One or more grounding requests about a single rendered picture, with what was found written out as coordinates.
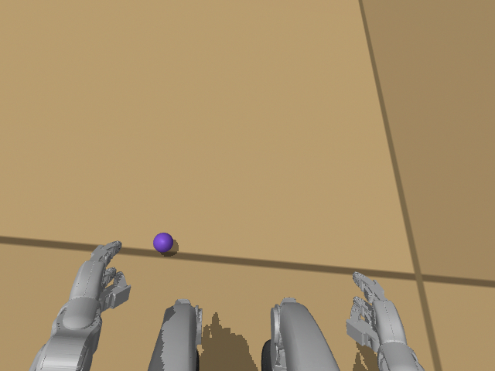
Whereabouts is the right robot hand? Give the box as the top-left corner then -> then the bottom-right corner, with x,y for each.
346,271 -> 407,352

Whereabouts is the left robot hand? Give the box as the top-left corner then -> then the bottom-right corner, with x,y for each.
69,241 -> 131,312

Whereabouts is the left robot arm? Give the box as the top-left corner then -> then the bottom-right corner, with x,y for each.
29,297 -> 102,371

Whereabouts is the right robot arm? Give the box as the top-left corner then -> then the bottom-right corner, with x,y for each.
377,342 -> 425,371

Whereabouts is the ball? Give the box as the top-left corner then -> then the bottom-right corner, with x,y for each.
153,233 -> 173,253

